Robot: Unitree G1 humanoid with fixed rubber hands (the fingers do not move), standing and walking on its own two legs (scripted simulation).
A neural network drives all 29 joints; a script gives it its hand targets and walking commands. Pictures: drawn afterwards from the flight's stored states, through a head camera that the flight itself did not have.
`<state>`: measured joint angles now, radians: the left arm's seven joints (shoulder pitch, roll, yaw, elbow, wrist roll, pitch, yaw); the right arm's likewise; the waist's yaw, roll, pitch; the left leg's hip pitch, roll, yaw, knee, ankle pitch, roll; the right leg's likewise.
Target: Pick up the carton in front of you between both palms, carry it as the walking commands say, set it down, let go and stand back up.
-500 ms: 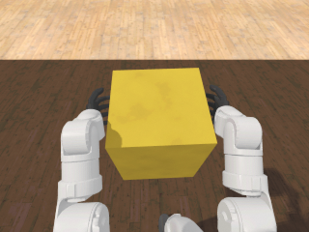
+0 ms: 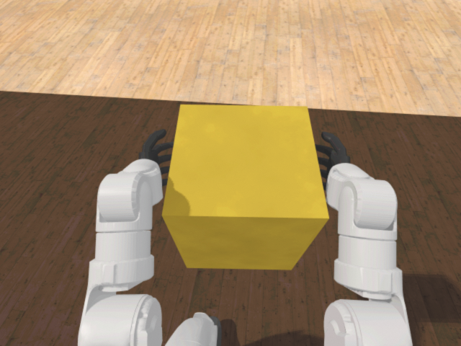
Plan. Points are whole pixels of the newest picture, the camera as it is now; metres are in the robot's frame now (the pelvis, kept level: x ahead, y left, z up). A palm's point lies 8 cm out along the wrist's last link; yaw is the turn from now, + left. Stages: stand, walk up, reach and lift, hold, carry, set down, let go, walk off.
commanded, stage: carry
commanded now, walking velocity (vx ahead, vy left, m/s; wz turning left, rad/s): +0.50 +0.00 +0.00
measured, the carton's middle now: (241, 195) +0.36 +0.02 +0.04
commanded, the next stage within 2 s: none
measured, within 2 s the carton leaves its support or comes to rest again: neither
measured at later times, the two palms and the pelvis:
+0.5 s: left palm (198, 83) +0.67 +0.14 +0.05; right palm (323, 88) +0.65 -0.16 +0.06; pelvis +0.30 +0.02 -0.04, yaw -1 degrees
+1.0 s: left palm (208, 40) +0.95 +0.15 +0.01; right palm (303, 41) +0.96 -0.15 +0.01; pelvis +0.60 -0.02 -0.09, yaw +0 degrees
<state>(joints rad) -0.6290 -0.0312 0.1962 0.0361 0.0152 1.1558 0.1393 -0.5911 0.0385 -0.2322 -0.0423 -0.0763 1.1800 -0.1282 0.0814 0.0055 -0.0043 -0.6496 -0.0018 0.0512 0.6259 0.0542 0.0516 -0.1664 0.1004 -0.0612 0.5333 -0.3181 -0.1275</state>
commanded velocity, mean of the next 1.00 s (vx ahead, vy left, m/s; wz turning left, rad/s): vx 0.50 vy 0.00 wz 0.00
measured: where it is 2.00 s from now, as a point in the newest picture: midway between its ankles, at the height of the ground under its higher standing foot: (242, 163)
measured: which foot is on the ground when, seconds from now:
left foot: up 0.00-0.08, down 0.10-0.64, up 0.66-1.00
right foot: down 0.00-0.10, up 0.12-0.60, down 0.62-1.00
